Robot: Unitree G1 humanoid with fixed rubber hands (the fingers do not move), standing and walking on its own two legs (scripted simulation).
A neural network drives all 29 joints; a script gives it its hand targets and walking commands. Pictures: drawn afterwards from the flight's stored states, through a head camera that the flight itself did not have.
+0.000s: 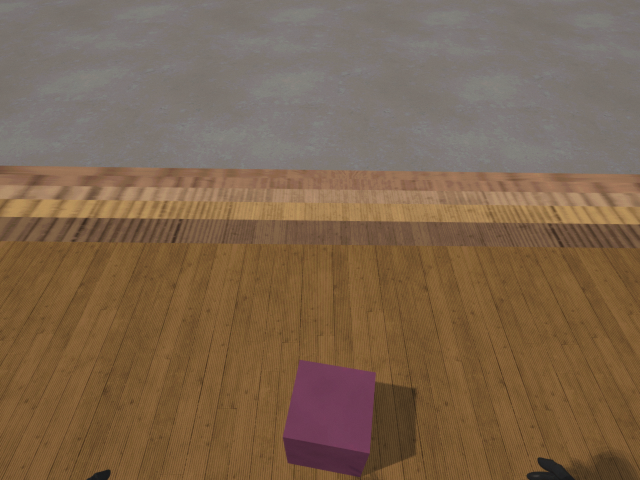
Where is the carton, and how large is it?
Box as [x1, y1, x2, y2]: [283, 360, 375, 476]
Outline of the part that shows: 300,360 283,433 287,461 290,463 360,476 369,453 375,372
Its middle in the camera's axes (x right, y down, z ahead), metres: +0.02 +0.50 +1.08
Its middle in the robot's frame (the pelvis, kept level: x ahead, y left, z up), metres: +0.41 -0.03 -0.66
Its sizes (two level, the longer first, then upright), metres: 0.210 0.200 0.250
